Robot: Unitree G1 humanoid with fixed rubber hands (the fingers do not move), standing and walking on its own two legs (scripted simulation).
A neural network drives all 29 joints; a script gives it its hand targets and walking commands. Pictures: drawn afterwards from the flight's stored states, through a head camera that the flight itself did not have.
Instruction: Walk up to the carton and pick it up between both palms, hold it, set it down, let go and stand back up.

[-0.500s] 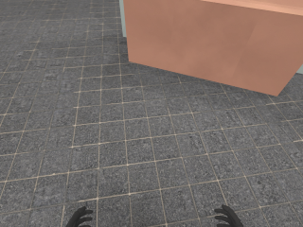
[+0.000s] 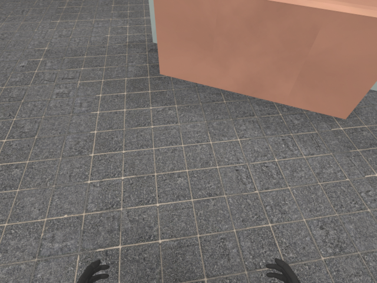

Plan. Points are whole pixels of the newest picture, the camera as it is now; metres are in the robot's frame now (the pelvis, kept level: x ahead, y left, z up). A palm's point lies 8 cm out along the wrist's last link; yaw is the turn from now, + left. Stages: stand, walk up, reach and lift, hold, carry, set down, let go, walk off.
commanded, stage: walk up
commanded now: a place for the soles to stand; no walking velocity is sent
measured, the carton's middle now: out of the picture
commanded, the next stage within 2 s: none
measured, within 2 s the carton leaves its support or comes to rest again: neither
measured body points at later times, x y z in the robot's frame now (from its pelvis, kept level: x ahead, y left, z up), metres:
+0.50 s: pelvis +0.17 -0.13 -0.01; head +0.16 -0.16 +0.43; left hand +0.22 +0.13 -0.12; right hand +0.23 -0.39 -0.14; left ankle +0.18 +0.00 -0.65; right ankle +0.18 -0.22 -0.73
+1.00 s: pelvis +0.48 -0.13 +0.00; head +0.50 -0.13 +0.45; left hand +0.59 +0.12 -0.13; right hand +0.51 -0.40 -0.11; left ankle +0.54 -0.03 -0.73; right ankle +0.37 -0.24 -0.62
